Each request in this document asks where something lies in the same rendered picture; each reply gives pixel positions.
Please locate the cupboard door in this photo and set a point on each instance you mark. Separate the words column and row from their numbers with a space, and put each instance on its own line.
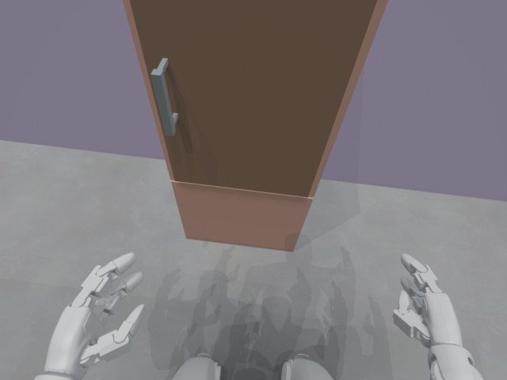
column 257, row 84

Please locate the right robot shin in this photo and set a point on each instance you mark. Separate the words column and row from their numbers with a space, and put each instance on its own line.
column 302, row 356

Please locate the right robot forearm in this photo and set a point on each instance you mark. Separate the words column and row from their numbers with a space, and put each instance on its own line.
column 451, row 362

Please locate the robot left thigh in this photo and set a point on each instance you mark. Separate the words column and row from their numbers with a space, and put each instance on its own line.
column 198, row 368

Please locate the robot right hand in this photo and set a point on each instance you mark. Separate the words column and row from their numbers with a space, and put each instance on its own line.
column 434, row 306

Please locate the handle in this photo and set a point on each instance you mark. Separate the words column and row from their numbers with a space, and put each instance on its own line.
column 158, row 78

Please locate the robot left hand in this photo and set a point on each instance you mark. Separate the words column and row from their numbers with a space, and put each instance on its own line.
column 69, row 351

